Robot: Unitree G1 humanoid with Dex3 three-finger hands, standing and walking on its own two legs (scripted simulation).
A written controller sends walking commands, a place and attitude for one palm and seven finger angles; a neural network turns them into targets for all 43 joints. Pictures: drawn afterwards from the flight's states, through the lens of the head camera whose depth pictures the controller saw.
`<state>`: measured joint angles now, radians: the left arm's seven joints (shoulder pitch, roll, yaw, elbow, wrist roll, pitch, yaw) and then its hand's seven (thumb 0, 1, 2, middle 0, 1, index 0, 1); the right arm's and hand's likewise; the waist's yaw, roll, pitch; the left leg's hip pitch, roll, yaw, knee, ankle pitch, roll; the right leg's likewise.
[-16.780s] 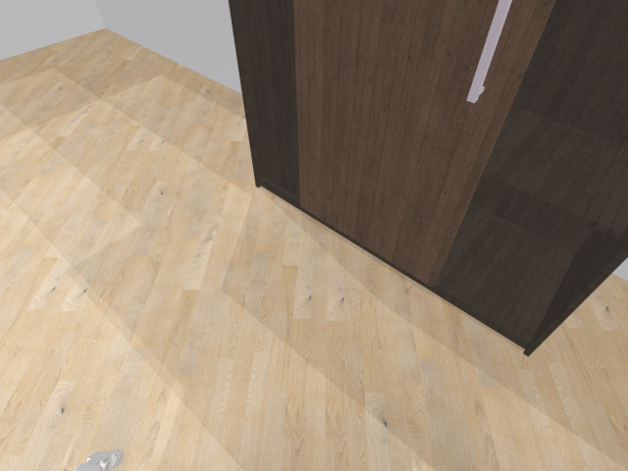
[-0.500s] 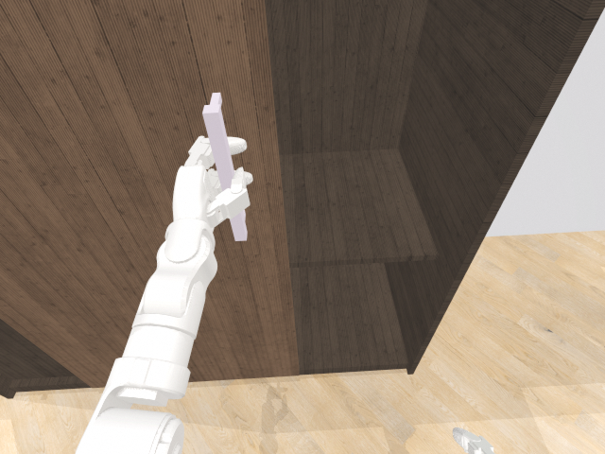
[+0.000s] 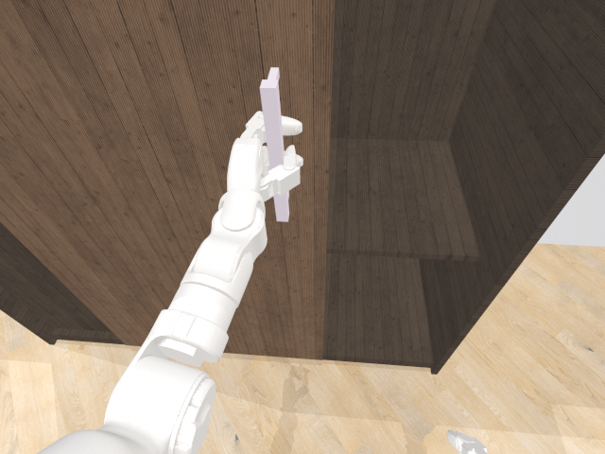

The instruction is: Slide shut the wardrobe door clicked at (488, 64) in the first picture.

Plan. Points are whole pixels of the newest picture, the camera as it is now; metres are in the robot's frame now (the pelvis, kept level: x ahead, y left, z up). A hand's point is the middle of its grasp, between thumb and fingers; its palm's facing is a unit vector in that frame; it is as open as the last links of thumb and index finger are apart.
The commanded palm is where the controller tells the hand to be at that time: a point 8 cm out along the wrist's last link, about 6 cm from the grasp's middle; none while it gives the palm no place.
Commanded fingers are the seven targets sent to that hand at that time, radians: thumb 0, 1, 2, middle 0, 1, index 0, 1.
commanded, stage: tug the door sideways, standing still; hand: left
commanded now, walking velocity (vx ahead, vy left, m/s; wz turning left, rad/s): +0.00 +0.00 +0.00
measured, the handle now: (279, 153) +0.48 +0.06 +0.15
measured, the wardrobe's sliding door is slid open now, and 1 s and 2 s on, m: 0.36 0.29 0.04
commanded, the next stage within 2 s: step sideways, sliding the door along in 0.16 s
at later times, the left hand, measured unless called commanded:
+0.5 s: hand (316, 175) +0.43 +0.00 +0.16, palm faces -0.19 -0.97 -0.15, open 5.8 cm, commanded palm +0.42 +0.05 +0.16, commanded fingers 0.00 0.90 0.90 -0.45 -1.40 -0.45 -1.40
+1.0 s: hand (343, 179) +0.43 -0.03 +0.15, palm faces -0.11 -0.99 -0.09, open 5.7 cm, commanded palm +0.41 -0.02 +0.15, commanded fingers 0.00 0.90 0.90 -0.45 -1.40 -0.45 -1.40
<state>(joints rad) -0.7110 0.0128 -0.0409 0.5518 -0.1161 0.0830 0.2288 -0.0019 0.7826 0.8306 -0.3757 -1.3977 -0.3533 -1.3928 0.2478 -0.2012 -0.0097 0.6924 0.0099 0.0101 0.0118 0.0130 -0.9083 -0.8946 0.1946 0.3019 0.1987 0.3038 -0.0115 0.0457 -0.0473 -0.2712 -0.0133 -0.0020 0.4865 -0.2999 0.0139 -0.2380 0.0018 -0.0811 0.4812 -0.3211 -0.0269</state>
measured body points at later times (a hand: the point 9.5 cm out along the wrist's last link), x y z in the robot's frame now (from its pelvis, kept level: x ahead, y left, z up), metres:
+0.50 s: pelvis -0.03 +0.00 -0.01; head +0.01 -0.02 +0.43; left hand +0.43 +0.05 +0.17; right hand +0.03 -0.25 -0.15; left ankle -0.04 +0.11 -0.74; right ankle -0.06 -0.09 -0.73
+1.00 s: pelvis -0.01 -0.09 -0.02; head +0.08 -0.09 +0.42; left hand +0.43 +0.02 +0.15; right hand +0.20 -0.31 -0.12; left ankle +0.02 +0.05 -0.74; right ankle -0.02 -0.20 -0.64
